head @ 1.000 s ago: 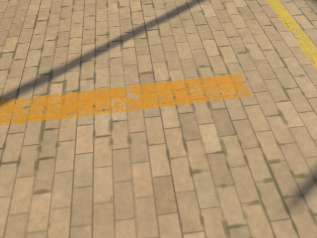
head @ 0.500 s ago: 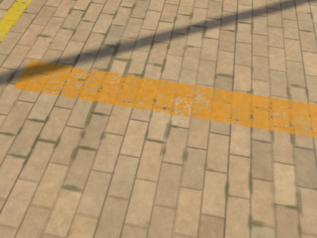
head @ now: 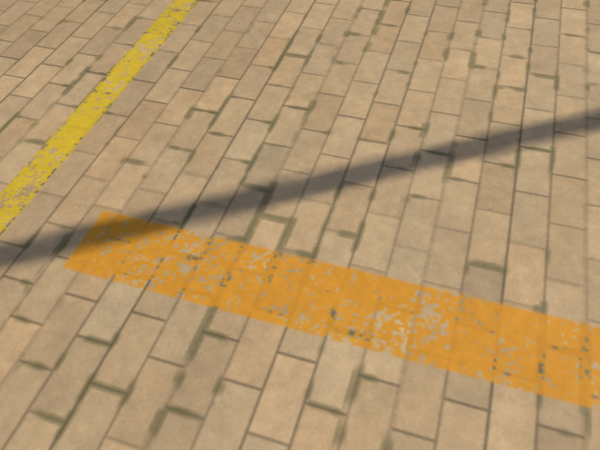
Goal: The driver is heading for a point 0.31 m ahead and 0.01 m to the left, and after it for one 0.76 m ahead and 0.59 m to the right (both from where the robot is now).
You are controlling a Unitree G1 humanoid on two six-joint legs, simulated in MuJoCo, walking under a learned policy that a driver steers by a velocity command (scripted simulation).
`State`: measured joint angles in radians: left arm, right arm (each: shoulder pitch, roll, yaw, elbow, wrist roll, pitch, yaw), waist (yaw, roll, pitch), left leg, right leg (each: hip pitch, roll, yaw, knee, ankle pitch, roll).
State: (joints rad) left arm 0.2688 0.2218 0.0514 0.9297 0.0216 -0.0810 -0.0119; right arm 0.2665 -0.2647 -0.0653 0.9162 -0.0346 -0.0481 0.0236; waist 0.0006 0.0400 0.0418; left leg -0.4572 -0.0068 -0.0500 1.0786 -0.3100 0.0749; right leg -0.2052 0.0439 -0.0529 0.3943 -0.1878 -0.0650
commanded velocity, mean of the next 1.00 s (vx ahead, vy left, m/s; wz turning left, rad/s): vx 0.19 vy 0.00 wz -0.35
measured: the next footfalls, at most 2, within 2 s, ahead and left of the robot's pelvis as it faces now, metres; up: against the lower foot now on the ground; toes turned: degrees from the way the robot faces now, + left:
left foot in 0.30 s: +0.31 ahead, +0.12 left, +0.00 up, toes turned +0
right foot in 0.80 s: +0.20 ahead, -0.08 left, +0.00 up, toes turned -23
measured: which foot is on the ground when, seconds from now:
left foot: up 0.00-0.28, down 0.30-0.78, up 0.80-1.00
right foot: down 0.00-0.30, up 0.32-0.78, down 0.80-1.00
